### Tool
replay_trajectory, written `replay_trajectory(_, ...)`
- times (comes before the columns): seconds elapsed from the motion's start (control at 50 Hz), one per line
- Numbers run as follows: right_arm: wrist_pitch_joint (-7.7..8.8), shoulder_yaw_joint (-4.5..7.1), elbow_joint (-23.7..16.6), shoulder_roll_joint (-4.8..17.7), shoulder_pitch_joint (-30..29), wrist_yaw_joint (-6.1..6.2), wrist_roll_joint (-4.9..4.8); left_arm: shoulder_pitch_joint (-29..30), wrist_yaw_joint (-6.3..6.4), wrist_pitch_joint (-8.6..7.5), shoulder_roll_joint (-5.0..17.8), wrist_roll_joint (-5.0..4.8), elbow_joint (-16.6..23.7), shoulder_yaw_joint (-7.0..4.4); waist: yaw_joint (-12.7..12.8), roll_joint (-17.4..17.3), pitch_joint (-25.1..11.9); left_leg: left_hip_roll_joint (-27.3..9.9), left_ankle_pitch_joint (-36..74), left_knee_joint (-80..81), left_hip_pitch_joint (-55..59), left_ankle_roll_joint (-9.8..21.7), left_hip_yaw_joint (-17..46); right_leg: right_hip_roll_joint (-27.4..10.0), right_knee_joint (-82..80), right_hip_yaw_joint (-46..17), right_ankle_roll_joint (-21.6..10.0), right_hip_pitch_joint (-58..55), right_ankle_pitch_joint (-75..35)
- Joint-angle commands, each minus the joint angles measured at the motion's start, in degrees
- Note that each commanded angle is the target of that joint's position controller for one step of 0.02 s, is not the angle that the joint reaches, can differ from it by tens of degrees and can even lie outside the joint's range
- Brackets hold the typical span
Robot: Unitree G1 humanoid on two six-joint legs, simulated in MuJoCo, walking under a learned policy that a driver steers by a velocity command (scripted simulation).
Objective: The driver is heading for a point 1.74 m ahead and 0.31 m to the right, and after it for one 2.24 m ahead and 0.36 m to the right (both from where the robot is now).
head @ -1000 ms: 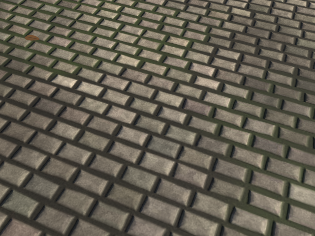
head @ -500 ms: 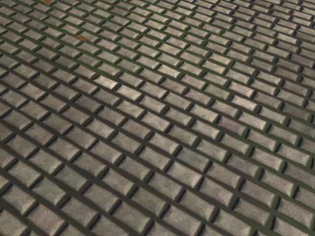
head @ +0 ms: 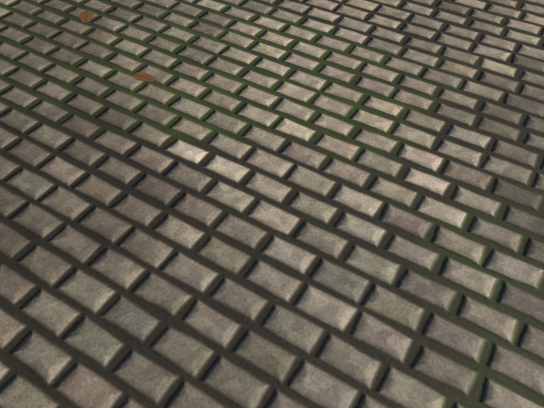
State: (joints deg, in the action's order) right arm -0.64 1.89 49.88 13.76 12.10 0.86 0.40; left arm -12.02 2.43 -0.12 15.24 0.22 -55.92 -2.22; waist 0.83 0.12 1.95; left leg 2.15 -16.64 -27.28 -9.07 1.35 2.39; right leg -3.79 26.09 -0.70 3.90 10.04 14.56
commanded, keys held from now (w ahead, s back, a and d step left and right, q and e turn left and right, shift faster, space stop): no key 0.16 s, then w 0.84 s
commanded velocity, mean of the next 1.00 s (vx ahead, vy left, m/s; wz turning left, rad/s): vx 0.30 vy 0.00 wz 0.00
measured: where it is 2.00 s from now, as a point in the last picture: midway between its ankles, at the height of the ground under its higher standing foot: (308, 289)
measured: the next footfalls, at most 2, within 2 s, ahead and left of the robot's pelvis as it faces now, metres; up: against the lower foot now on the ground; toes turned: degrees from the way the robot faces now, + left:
left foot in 0.86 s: +0.43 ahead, +0.07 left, +0.00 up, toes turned +1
right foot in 1.40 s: +0.73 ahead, -0.17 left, +0.00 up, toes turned -3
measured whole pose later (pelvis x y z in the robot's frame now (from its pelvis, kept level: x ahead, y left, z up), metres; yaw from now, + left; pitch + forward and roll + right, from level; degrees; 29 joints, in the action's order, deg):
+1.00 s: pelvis +0.32 -0.01 -0.01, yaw -1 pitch +0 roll +1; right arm 5.5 3.1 51.3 14.4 6.3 -2.2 -0.4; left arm -19.6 0.3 -5.9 14.2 -1.7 -57.4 -2.0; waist 0.9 1.2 3.1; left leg 3.3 -7.8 -26.7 -19.3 4.0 -4.1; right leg -2.1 69.3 -2.8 -2.8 18.1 21.6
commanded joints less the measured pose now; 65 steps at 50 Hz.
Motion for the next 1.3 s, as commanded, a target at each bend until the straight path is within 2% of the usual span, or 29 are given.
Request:
replay_trajectory(0.02, 0.61, 1.32, -1.4, 6.3, 0.2, 0.35, -0.08, -0.7, 0.31, -0.40, 6.7, -0.06, 0.8, -1.25, 0.0, -0.7, -1.3, -3.7, 14.7, 5.0, -1.5, 1.0, 3.2, 0.2, -2.3, 0.4, -0.7, -1.2, -9.7)
replay_trajectory(0.16, 0.57, 1.03, 1.7, 6.2, 1.2, 0.70, -0.19, -1.2, 0.46, -0.20, 5.9, -0.13, -1.8, -1.00, 0.0, -0.5, -0.5, -3.2, 13.5, 5.0, -1.9, 0.6, 2.4, 0.6, -2.6, 0.7, -1.0, -0.8, -9.2)
replay_trajectory(0.2, 0.24, 1.33, 2.9, 7.0, 2.4, 1.02, -0.65, -2.1, 0.58, -0.01, 5.1, -0.54, -2.9, -0.89, -0.4, -1.9, -0.9, -2.5, -4.5, 6.3, -2.1, 1.8, 2.6, 3.3, 0.2, 3.7, -1.6, 0.6, 3.9)
replay_trajectory(0.26, 0.72, 2.50, 3.3, 10.8, 5.7, 1.03, -1.35, 1.5, 0.24, -1.24, 3.4, -0.95, -0.8, -0.52, -2.7, -9.2, 5.4, -11.3, -32.4, 15.0, -5.3, 8.1, 16.4, 5.4, 11.9, 5.6, -3.4, 12.1, 13.7)
replay_trajectory(0.28, 1.37, 2.96, 3.8, 12.1, 6.8, 0.98, -1.58, 2.4, -0.25, -2.20, 2.5, -1.29, 0.0, -0.27, -3.1, -11.7, 7.1, -15.7, -33.9, 17.8, -6.9, 10.9, 23.1, 3.9, 16.4, 3.5, -4.5, 13.6, 12.3)
replay_trajectory(0.32, 2.63, 2.82, 3.1, 10.8, 4.6, 0.91, -1.64, 1.7, -1.47, -4.02, 3.1, -2.17, 0.4, -0.47, -1.6, -11.6, 8.5, -18.7, -28.3, 18.5, -5.9, 12.5, 25.9, 1.1, 18.4, 0.5, -7.2, 16.6, 14.7)
replay_trajectory(0.34, 2.91, 2.70, 2.3, 10.3, 2.5, 0.81, -2.11, 0.1, -2.04, -4.77, 3.1, -2.40, 0.0, -0.49, 0.0, -10.6, 7.9, -18.0, -24.6, 17.0, -6.0, 11.3, 23.3, 0.6, 13.2, 0.5, -8.6, 13.9, 14.6)
replay_trajectory(0.38, 2.73, 2.30, 0.5, 9.0, -3.3, 0.55, -2.60, -9.9, -2.55, -5.46, 3.5, -1.73, -5.0, -1.30, 5.1, -5.8, 4.6, -10.5, -14.1, 9.2, -14.3, 6.7, 11.8, 3.9, -0.6, 3.5, -8.6, -5.9, 1.0)
replay_trajectory(0.4, 3.02, 1.37, -0.3, 5.8, -4.1, 0.32, -1.81, -16.2, -2.55, -5.42, 5.6, -0.97, -7.0, -2.08, 6.6, 2.2, 1.3, -5.2, -7.4, -4.7, -19.5, 3.6, 4.1, -1.8, -4.6, -5.9, -9.0, -14.3, 3.2)
replay_trajectory(0.42, 3.84, 0.82, -2.7, 3.5, -4.8, 0.52, -1.37, -22.0, -2.98, -5.72, 12.8, -1.08, -7.4, -3.61, 7.5, 17.4, -0.9, 1.7, -10.9, -22.4, -29.9, -0.2, -3.4, -14.7, -14.7, -29.9, -15.6, -20.3, 11.9)
replay_trajectory(0.44, 4.68, 1.50, -2.9, 5.9, -4.3, 0.60, -2.62, -19.9, -3.39, -6.41, 11.0, -0.05, -6.9, -2.58, 5.7, 14.0, 0.9, 0.3, -16.4, -33.6, -34.5, 0.3, 2.1, -19.5, -18.0, -40.5, -19.8, -17.3, 17.8)
replay_trajectory(0.46, 5.41, 1.65, -2.1, 6.6, -2.6, 0.12, -3.52, -15.1, -3.28, -6.93, 7.6, -0.43, -5.2, -1.62, 3.2, 8.7, 5.3, -3.1, -11.2, -38.2, -38.2, 1.5, 4.1, -18.3, -17.7, -35.4, -18.9, -15.7, 17.8)
replay_trajectory(0.48, 5.95, 1.71, -1.0, 6.6, -1.5, -0.33, -3.38, -12.5, -3.33, -7.11, 5.9, -0.67, -4.1, -1.15, 2.2, 6.8, 5.9, -5.2, -5.3, -38.4, -38.8, 2.3, 3.1, -15.2, -17.7, -28.4, -16.6, -15.4, 14.6)
replay_trajectory(0.54, 6.43, 2.52, -0.9, 6.8, -4.2, -1.27, -1.74, -13.0, -3.43, -6.39, 2.9, -0.33, -3.9, 0.07, 2.1, 6.0, 4.0, -8.0, 4.8, -32.4, -36.0, 2.0, -0.1, -9.6, -17.7, -14.1, -12.5, -16.0, -7.8)
replay_trajectory(0.58, 5.95, 2.11, -1.4, 4.4, -6.0, -1.89, -1.56, -15.6, -2.80, -5.73, 3.4, -0.14, -4.3, 0.20, 2.5, 5.8, 2.8, -7.6, 7.5, -29.1, -35.3, 0.4, -2.3, -8.4, -17.4, -9.5, -13.0, -16.3, -18.7)
replay_trajectory(0.64, 5.62, 1.08, -4.4, 2.3, -13.6, -2.11, -1.68, -15.4, -1.78, -5.04, 5.2, 0.10, -3.6, 0.12, 3.4, 4.3, 4.7, -6.4, 13.0, -17.4, -32.4, -1.3, -4.2, -7.0, -19.5, -5.6, -13.1, -11.3, -20.9)
replay_trajectory(0.76, 6.05, 0.50, -8.0, 3.3, -22.1, -3.39, -2.32, -18.5, -1.19, -4.81, 6.5, -0.95, -4.6, -0.60, 3.8, 5.3, 7.7, -4.4, 18.8, -3.9, -26.8, 0.7, -4.7, -9.5, -20.7, -3.1, -13.4, -12.5, -22.2)
replay_trajectory(0.82, 6.48, 1.76, -7.6, 6.4, -18.1, -3.73, -2.13, -16.4, -1.09, -4.13, 8.2, -0.77, -3.8, -1.52, -0.6, 6.6, 2.7, -1.9, 14.8, -2.7, -19.0, 3.6, -5.6, -11.1, -12.6, -1.8, -11.9, -17.7, -43.5)
replay_trajectory(0.86, 6.07, 4.14, -2.8, 10.5, -1.9, -2.89, -2.33, -14.6, -1.13, -3.11, 8.3, -0.14, -2.9, -1.61, -8.8, 7.3, -7.7, 0.5, 14.5, -2.4, 2.1, 6.8, -7.0, -8.2, 6.3, 0.5, -9.6, -13.7, -56.0)
replay_trajectory(0.88, 5.64, 5.13, -0.4, 13.9, 8.9, -2.15, -1.54, -14.8, -1.24, -3.11, 6.4, 0.72, -1.4, -0.76, -12.0, 1.8, -15.5, -10.0, 11.0, -4.4, 21.1, 10.3, 5.4, -5.3, 23.9, 1.2, -8.3, 0.8, -38.1)
replay_trajectory(0.9, 5.56, 5.31, 1.2, 16.2, 12.3, -2.59, -0.87, -22.8, -2.09, -4.29, -3.1, 0.17, -1.3, 1.64, -6.4, -14.7, -24.9, -24.3, -5.4, 4.3, 36.6, 20.2, 36.0, 7.1, 44.7, -0.9, -5.0, 20.9, 11.8)
replay_trajectory(0.92, 5.71, 3.80, 1.3, 10.7, 9.8, -2.73, -1.31, -17.7, -2.51, -6.11, 2.8, -1.50, -1.2, 0.34, -8.4, -10.1, -20.3, -22.8, -10.0, 11.2, 32.1, 18.3, 41.1, 5.5, 52.1, -8.2, -6.4, 26.9, 17.4)
replay_trajectory(0.94, 6.07, 3.11, 0.6, 8.7, 4.0, -2.63, -1.40, -11.7, -2.65, -7.18, 6.0, -3.21, 1.3, -0.74, -6.6, -8.6, -10.2, -21.2, -6.0, 12.6, 23.1, 15.7, 31.6, 2.6, 53.1, -6.5, -7.3, 30.9, 13.0)
replay_trajectory(0.96, 6.58, 2.67, -0.2, 7.5, -0.8, -2.79, -1.15, -8.5, -2.22, -7.68, 6.2, -3.17, 2.0, -0.81, -4.5, -2.6, -5.9, -19.3, 2.0, 14.2, 13.8, 14.2, 24.2, -0.5, 50.3, -5.4, -7.5, 28.4, 7.3)
replay_trajectory(0.98, 7.02, 2.34, -0.4, 6.2, -3.3, -3.11, -0.48, -7.3, -1.76, -7.52, 5.9, -2.39, 2.1, -1.35, -2.6, -0.9, -3.4, -17.2, 8.5, 15.5, 6.8, 13.2, 18.5, -2.5, 47.1, -4.5, -7.2, 25.8, 4.1)
replay_trajectory(1.02, 7.39, 1.70, 0.4, 4.4, -4.1, -3.41, 0.05, -9.8, -1.62, -6.03, 3.5, -1.73, 1.9, -1.44, 0.5, -3.1, -3.2, -14.6, 11.7, 18.5, 0.1, 12.8, 12.6, -4.6, 43.4, -4.7, -6.8, 20.1, 1.8)
replay_trajectory(1.14, 7.27, 2.32, 3.3, 8.6, 1.7, -1.29, -0.50, 1.7, -1.50, -4.70, 3.2, -0.41, 7.1, -1.50, -0.9, -2.3, 2.1, -13.2, 13.5, 23.1, -2.9, 13.0, 5.8, -6.0, 24.7, -2.5, -3.4, 27.5, -10.8)
replay_trajectory(1.22, 6.74, 2.43, 4.7, 9.9, 6.5, -0.68, -1.22, 10.5, -2.51, -5.35, 2.0, -0.84, 9.4, -0.66, -4.1, -2.2, 2.4, -11.6, 15.0, 22.4, -0.9, 10.7, 1.5, -2.6, 10.3, 0.7, -3.2, 23.5, -20.7)
replay_trajectory(1.3, 5.55, 2.69, 6.7, 10.4, 10.5, -0.52, -1.74, 15.6, -3.82, -5.65, 3.2, -1.39, 12.0, -0.54, -4.9, -2.6, 3.1, -15.4, 16.2, 18.5, 8.4, 9.8, 2.4, -1.7, 4.7, -0.3, -4.8, 25.5, -17.2)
